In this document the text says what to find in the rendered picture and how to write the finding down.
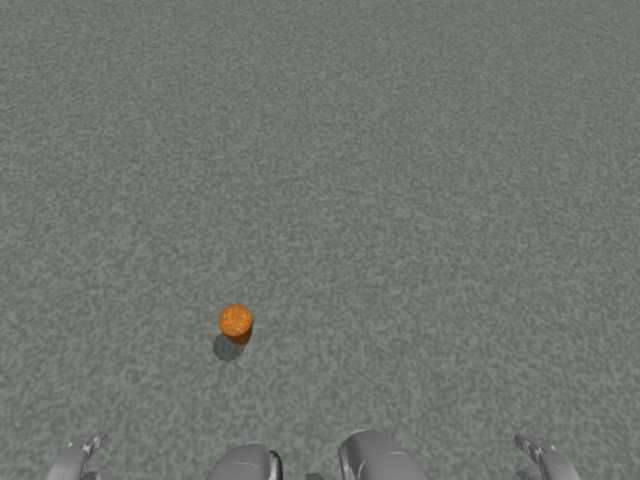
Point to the right robot hand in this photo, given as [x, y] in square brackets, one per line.
[553, 466]

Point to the cup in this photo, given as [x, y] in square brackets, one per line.
[235, 322]

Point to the left robot hand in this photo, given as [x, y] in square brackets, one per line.
[70, 464]

